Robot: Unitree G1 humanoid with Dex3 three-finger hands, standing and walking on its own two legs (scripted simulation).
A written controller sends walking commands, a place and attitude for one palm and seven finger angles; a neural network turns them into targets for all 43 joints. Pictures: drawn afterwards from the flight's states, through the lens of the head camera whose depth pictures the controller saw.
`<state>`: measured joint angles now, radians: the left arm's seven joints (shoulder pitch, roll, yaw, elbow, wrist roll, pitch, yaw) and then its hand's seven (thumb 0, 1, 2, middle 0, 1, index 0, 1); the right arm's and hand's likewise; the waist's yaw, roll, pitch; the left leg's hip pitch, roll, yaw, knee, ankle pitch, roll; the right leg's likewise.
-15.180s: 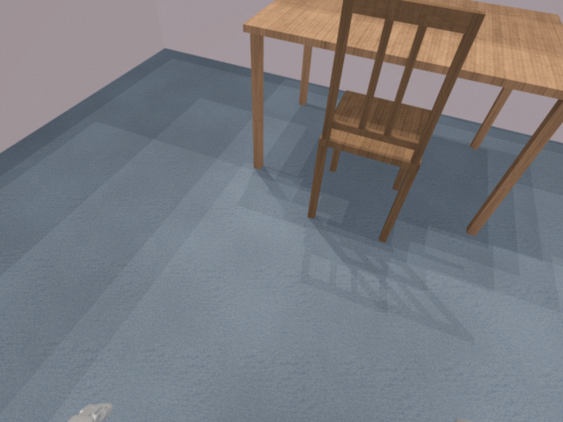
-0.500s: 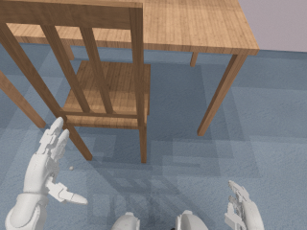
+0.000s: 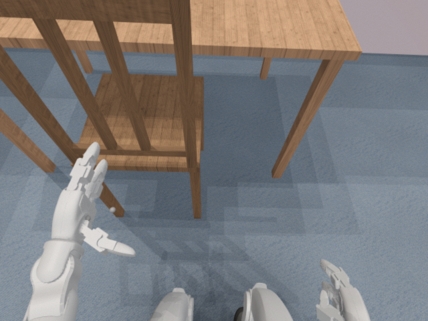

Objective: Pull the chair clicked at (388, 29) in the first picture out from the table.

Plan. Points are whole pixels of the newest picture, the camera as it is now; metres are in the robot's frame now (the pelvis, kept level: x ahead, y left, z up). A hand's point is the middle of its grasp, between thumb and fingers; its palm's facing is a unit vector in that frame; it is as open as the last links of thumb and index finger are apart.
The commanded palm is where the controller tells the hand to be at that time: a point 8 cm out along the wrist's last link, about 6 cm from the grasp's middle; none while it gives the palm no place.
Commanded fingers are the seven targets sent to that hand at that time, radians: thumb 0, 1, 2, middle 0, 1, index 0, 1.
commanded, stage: aim the fingers beside a spindle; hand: left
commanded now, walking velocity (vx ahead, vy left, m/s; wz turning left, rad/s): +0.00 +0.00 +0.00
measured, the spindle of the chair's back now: (86, 99) +0.53 +0.30 +0.05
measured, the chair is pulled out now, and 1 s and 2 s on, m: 0.00 0.00 0.00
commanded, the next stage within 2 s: none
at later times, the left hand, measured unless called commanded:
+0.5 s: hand (128, 188) +0.35 +0.18 +0.01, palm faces -0.02 -1.00 -0.04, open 16.9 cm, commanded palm +0.33 +0.23 +0.01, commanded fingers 0.00 -0.50 0.30 -0.06 -0.08 -0.06 -0.08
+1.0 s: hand (139, 173) +0.39 +0.17 -0.01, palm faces +0.00 -1.00 -0.05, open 16.9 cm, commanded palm +0.36 +0.23 +0.00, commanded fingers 0.00 -0.50 0.30 -0.06 -0.08 -0.06 -0.08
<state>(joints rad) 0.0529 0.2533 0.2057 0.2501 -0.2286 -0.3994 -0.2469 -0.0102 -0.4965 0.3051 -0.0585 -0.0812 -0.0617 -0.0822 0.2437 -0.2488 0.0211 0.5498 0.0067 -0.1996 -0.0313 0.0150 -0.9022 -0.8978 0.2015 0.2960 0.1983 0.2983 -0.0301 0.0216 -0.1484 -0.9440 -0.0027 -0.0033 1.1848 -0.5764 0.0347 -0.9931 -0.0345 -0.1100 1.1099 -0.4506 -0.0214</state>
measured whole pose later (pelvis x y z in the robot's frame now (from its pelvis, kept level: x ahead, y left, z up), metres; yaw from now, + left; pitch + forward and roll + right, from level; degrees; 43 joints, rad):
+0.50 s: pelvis +0.00 +0.00 -0.01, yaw +0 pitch +22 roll -2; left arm -0.18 0.25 0.21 0.44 -0.19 -0.43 -0.21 -0.01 -0.50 0.30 -0.06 -0.08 -0.06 -0.08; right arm 0.23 -0.25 0.02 0.58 0.00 -0.14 -0.03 0.01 -0.90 -0.90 0.20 0.30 0.20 0.30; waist -0.04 0.02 -0.16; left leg -1.04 0.00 0.00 1.24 -0.59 0.04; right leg -1.09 -0.04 -0.10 1.17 -0.46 -0.02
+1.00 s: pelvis -0.01 +0.00 -0.02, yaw -1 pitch +25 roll -2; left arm -0.33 0.27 0.26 0.60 -0.15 -0.45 -0.17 -0.01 -0.50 0.31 -0.06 -0.08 -0.06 -0.08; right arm 0.25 -0.24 0.02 0.59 -0.01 -0.07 -0.01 0.01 -0.90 -0.90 0.20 0.30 0.20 0.30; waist -0.08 0.02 -0.16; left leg -1.10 0.01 0.02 1.27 -0.60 0.04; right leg -1.16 -0.03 -0.08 1.20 -0.46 -0.02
